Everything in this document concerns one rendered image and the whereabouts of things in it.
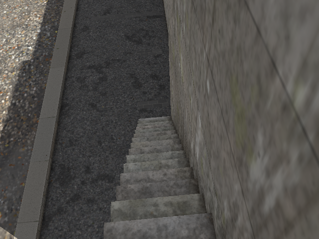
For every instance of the stairs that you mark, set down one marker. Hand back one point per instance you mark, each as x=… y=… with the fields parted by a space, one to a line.
x=158 y=196

